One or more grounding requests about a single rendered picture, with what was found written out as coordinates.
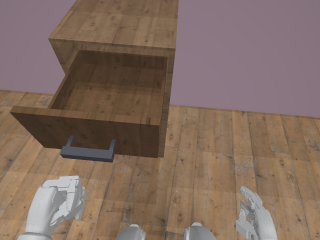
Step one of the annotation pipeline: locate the left robot thigh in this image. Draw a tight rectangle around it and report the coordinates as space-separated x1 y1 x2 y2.
115 226 146 240

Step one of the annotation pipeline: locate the right robot hand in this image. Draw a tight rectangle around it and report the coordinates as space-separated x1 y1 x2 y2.
236 186 278 240

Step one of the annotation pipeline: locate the drawer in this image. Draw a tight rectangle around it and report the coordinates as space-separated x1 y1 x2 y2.
10 49 168 158

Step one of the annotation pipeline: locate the handle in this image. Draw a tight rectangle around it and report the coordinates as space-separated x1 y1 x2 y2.
60 135 116 163

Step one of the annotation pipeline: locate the robot right shin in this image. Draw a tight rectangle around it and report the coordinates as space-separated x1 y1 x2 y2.
191 222 202 226

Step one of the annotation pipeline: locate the left robot hand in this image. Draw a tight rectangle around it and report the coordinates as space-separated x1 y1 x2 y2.
25 175 87 236

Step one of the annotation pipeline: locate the cabinet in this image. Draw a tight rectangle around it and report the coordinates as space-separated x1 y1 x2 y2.
48 0 179 158

